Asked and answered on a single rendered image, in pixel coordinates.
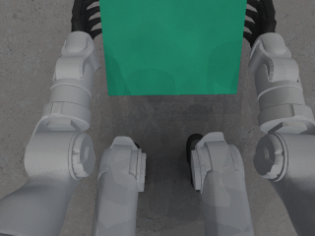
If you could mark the left robot forearm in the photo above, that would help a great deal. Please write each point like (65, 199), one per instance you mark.
(68, 106)

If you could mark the left robot hand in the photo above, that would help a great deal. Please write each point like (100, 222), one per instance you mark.
(81, 17)

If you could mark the right robot hand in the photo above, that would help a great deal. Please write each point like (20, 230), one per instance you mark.
(264, 19)

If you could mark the right robot forearm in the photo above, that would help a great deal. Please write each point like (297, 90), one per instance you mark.
(278, 86)

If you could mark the robot left thigh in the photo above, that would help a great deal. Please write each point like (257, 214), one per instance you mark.
(117, 190)

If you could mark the robot right thigh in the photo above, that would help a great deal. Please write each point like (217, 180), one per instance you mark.
(223, 191)

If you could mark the carton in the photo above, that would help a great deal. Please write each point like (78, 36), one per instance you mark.
(172, 47)

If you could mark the left robot upper arm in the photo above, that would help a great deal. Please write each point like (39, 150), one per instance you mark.
(56, 161)

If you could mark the robot thigh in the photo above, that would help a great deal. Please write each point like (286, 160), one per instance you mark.
(117, 190)
(223, 191)

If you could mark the right robot upper arm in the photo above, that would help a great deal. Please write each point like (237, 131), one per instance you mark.
(287, 160)

